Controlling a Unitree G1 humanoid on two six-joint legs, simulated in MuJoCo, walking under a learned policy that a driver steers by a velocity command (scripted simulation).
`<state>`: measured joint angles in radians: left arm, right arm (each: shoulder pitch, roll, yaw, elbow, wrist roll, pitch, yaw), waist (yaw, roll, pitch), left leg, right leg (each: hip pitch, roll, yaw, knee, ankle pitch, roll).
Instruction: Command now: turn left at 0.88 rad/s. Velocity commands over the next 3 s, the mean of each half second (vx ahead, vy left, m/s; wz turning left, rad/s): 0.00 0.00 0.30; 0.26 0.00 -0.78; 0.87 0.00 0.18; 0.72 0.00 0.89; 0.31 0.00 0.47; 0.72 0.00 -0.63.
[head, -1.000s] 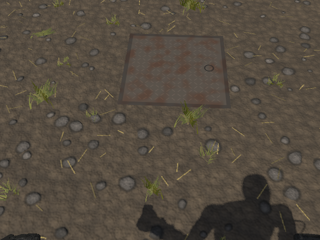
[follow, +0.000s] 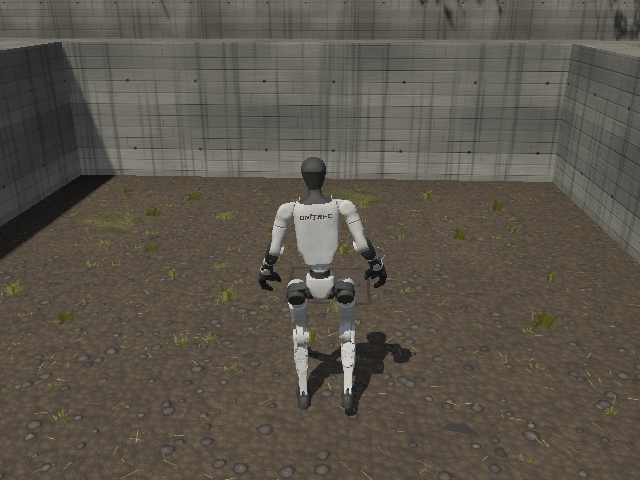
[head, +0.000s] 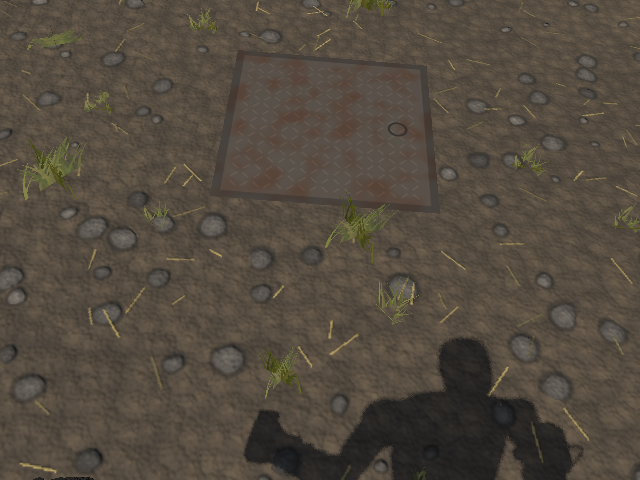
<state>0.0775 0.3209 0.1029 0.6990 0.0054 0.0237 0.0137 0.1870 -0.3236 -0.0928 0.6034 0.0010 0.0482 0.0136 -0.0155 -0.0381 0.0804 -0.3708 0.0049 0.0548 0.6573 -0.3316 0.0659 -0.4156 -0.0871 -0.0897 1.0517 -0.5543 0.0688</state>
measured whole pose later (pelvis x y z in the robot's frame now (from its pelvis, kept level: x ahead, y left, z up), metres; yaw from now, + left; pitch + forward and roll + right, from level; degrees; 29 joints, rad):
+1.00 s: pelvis +0.12 +0.02 +0.02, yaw -19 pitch +1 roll -1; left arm 0.22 0.34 0.10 0.66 -0.04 -0.01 -0.01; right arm 0.40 -0.29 -0.07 0.70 -0.02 -0.09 -0.02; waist -0.07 -0.03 -0.05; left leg -0.03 0.00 0.14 0.29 -0.30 0.04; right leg -0.76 -0.08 0.10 1.25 -0.09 0.05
